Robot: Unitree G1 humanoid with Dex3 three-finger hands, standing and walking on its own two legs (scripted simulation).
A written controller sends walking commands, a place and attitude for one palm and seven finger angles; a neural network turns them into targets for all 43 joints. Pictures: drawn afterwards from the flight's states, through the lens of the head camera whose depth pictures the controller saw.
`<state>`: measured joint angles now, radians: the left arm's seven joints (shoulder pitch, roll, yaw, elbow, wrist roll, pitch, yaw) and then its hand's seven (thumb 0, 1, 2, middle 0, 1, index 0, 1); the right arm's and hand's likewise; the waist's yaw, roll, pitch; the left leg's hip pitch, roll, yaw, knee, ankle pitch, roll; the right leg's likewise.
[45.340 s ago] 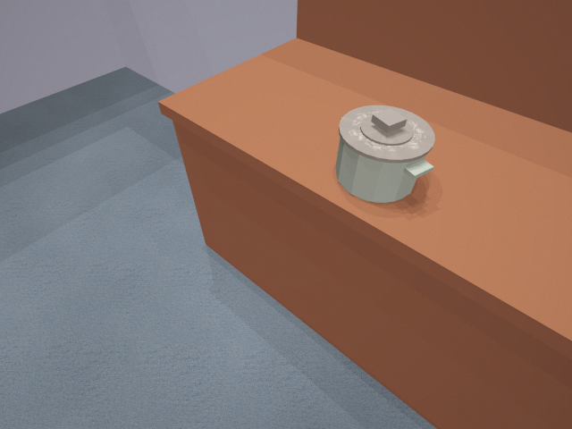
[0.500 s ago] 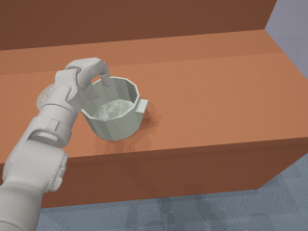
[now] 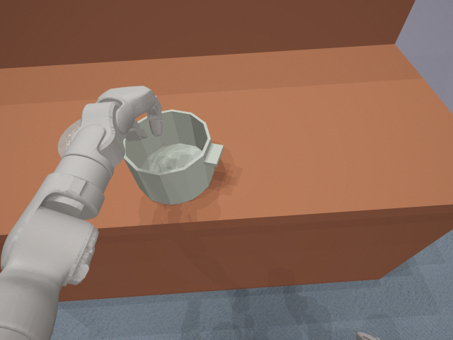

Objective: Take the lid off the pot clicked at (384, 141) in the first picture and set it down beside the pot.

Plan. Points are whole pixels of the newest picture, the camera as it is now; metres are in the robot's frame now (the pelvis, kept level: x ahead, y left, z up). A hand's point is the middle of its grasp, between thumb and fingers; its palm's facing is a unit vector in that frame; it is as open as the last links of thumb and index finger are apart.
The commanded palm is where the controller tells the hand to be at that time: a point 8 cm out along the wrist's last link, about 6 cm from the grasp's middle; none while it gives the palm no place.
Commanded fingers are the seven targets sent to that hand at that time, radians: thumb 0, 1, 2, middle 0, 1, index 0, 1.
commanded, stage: close the fingers and squeeze the knob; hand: left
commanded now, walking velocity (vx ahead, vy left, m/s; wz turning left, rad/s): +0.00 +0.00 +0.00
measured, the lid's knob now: (92, 130) +0.61 +0.33 -0.02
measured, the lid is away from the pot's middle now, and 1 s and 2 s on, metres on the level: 0.24 0.24 0.24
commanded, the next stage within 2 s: open the fingers wide in 0.50 s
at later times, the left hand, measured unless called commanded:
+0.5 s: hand (137, 130) +0.47 +0.16 +0.11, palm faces -0.40 -0.08 -0.91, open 3.0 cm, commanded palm +0.47 +0.17 +0.17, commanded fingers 0.00 1.03 0.57 -1.18 -1.13 -1.18 -1.13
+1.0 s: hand (133, 125) +0.48 +0.17 +0.11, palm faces -0.34 -0.07 -0.94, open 3.7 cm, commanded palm +0.48 +0.17 +0.17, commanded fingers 0.00 0.40 0.79 -0.87 -0.79 -0.87 -0.79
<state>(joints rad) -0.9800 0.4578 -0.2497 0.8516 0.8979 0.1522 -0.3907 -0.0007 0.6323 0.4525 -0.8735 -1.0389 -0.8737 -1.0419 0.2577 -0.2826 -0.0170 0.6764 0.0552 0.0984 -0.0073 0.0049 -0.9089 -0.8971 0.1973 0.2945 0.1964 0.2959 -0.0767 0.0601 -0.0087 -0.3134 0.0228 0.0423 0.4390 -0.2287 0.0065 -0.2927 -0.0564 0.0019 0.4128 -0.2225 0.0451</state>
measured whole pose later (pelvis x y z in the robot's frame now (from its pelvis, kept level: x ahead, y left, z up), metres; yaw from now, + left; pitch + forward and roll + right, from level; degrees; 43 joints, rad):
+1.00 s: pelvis +0.01 +0.00 +0.00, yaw +0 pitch +7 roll +0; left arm -0.98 0.48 -0.20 0.89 0.91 0.13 -0.32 0.00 0.67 0.68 -1.01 -0.96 -1.01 -0.97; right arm 0.26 -0.28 -0.01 0.70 0.06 0.11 -0.01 0.00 -0.91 -0.90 0.20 0.29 0.20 0.30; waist -0.08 0.06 -0.02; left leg -0.33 0.03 0.05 0.44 -0.24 0.00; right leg -0.30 -0.05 0.01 0.41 -0.23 0.04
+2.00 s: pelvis +0.00 +0.00 +0.00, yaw +0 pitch +5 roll +0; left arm -1.09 0.48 -0.22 0.80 0.91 0.22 -0.44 0.00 -0.03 0.95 -0.66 -0.53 -0.66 -0.53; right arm 0.23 -0.29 0.01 0.67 0.06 0.10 -0.01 0.01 -0.91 -0.90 0.20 0.29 0.20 0.30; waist -0.08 0.07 -0.01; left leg -0.27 0.02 0.04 0.41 -0.22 0.01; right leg -0.25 -0.06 0.00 0.38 -0.21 0.05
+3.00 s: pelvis +0.01 -0.02 +0.00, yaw -2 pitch -2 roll +0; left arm -0.37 0.32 0.20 0.03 -0.05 -0.09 0.06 0.00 0.12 0.94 -0.58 -0.49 -0.58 -0.49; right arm 0.18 -0.21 0.02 0.65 0.03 -0.01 -0.05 0.01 -0.91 -0.90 0.20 0.29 0.20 0.30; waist 0.01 0.04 0.05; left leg -0.12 0.07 0.06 0.41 -0.26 -0.03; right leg -0.11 -0.01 0.02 0.39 -0.24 0.02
